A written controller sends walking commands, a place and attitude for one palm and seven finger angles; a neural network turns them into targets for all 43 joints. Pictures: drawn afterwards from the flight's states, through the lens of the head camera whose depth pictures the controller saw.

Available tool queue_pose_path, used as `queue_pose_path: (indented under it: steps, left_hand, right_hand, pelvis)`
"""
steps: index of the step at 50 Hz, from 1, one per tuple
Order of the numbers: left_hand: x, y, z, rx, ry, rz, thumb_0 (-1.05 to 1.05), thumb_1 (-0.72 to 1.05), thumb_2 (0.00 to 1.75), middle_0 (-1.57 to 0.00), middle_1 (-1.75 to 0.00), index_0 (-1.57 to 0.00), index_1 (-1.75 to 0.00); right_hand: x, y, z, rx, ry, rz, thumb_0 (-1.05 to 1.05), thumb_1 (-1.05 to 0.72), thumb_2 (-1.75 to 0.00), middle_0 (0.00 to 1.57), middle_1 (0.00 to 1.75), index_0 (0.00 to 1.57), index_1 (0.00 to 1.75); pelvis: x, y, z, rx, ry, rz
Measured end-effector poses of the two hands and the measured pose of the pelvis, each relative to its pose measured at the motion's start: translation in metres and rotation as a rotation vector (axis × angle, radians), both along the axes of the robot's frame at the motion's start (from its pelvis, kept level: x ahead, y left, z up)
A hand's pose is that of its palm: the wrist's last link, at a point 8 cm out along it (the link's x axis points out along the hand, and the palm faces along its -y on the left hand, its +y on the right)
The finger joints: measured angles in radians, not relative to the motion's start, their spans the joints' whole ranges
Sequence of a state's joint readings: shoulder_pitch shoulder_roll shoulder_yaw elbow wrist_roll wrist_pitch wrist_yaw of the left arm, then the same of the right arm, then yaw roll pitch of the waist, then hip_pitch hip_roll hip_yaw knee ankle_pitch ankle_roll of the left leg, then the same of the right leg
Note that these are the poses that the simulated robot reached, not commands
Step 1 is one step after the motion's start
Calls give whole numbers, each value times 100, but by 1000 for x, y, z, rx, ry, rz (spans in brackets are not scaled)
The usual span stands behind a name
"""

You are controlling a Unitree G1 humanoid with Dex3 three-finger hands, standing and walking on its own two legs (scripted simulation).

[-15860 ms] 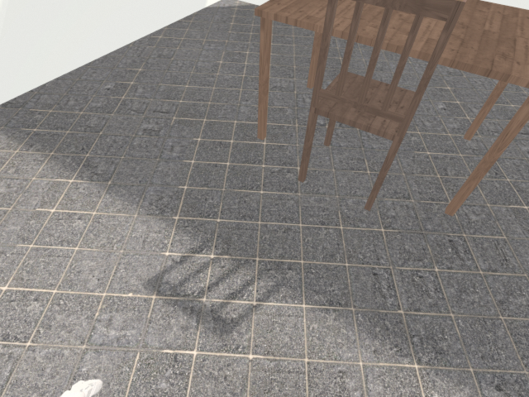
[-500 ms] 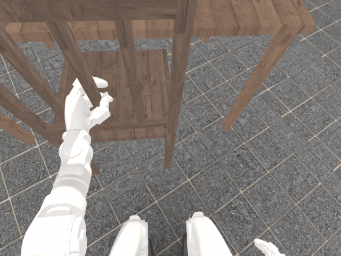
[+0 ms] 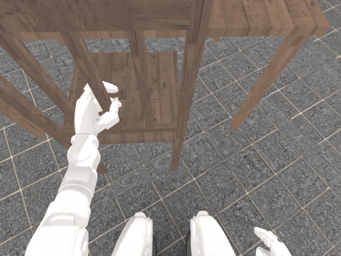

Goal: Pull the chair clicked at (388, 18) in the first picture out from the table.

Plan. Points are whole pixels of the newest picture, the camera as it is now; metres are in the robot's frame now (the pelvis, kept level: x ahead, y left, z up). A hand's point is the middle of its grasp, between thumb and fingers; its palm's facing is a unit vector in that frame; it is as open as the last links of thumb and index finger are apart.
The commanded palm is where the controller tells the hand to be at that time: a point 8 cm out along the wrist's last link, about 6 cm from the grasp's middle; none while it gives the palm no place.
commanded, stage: step backward, pulling the chair out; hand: left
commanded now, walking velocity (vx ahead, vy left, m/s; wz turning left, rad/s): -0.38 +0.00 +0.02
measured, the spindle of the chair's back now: (101, 93) +0.46 +0.16 +0.05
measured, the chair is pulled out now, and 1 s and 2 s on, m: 0.03 0.13 0.14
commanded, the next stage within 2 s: none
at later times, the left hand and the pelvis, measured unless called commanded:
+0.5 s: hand (120, 120) +0.40 +0.11 +0.03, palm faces -0.06 -0.99 -0.15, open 5.2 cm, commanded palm +0.39 +0.16 +0.03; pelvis +0.01 +0.01 +0.10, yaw -3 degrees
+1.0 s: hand (128, 152) +0.33 +0.09 +0.03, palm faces -0.09 -0.98 -0.19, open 5.2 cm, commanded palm +0.33 +0.14 +0.03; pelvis -0.05 +0.00 +0.10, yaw -3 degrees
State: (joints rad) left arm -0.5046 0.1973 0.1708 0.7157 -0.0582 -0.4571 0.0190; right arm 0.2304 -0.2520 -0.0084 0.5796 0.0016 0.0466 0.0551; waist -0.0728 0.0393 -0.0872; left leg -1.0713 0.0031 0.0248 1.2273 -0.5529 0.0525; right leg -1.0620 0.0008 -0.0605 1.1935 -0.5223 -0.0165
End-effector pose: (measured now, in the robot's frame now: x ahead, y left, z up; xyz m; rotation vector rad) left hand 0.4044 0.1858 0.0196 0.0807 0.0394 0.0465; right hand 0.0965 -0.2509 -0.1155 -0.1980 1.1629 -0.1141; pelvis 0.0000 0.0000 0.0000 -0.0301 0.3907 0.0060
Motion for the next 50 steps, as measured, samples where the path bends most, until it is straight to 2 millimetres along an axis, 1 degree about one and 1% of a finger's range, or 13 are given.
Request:
queue_pose_path:
  steps: [4, 7, 10, 13, 17, 22, 26, 31, 37, 44, 50]
  left_hand:
    - [-1, -2, 14, 53, 190, 28, 2, 71, 79, -42, -133, -40, -145]
    - [-3, -4, 20, 27, 296, 59, 3, 71, 78, -36, -123, -42, -145]
    - [-2, -7, 24, 17, 346, 51, 4, 72, 77, -32, -116, -45, -145]
    - [-2, -9, 25, 27, 373, 14, 4, 72, 75, -31, -112, -47, -145]
    - [-4, -11, 27, 52, 390, -36, 3, 72, 74, -31, -112, -48, -145]
    - [-12, -16, 28, 66, 403, -56, 2, 71, 73, -31, -111, -49, -145]
    - [-21, -22, 28, 70, 413, -55, 2, 71, 73, -31, -110, -49, -145]
    - [-34, -31, 29, 74, 422, -44, 2, 71, 74, -31, -109, -49, -145]
    - [-50, -40, 30, 81, 429, -31, 2, 70, 74, -31, -108, -49, -145]
    - [-71, -45, 31, 93, 431, -50, 1, 70, 74, -30, -108, -49, -145]
    - [-89, -44, 31, 112, 425, -74, 0, 69, 74, -29, -109, -49, -145]
  right_hand:
    - [-6, 8, 28, 1, 52, -112, 1, -91, -89, 20, 30, 20, 30]
    - [-10, 12, 51, -8, 88, -139, 1, -91, -89, 20, 30, 20, 30]
    - [-16, 10, 69, -39, 110, -155, 1, -91, -89, 20, 30, 20, 30]
    - [-23, 4, 80, -77, 124, -171, 1, -90, -89, 21, 30, 20, 30]
    - [-36, -3, 87, -109, 140, -191, 0, -90, -89, 20, 30, 20, 30]
    - [-51, -6, 86, -100, 154, -212, 0, -91, -89, 20, 30, 20, 30]
    - [-61, -5, 84, -78, 163, -223, 0, -91, -89, 20, 30, 20, 30]
    - [-69, -9, 83, -64, 156, -222, 1, -90, -89, 20, 30, 20, 30]
    - [-76, -21, 83, -69, 123, -221, 1, -90, -89, 21, 30, 20, 30]
    - [-86, -32, 89, -100, 82, -216, 1, -91, -89, 20, 30, 20, 30]
    - [-95, -29, 89, -108, 58, -207, 1, -91, -89, 20, 30, 20, 30]
  pelvis:
    - [5, 4, 37, 12, -74, -10]
    - [14, 7, 61, 16, -101, -21]
    - [19, 10, 77, 12, -120, -25]
    - [21, 13, 85, 5, -136, -27]
    - [21, 15, 90, 11, -161, -40]
    - [17, 13, 94, 16, -194, -60]
    - [11, 8, 97, 14, -207, -67]
    - [-1, -1, 100, 17, -217, -63]
    - [-18, -7, 100, 16, -235, -54]
    - [-37, -5, 101, 19, -266, -49]
    - [-48, -3, 100, 25, -288, -52]
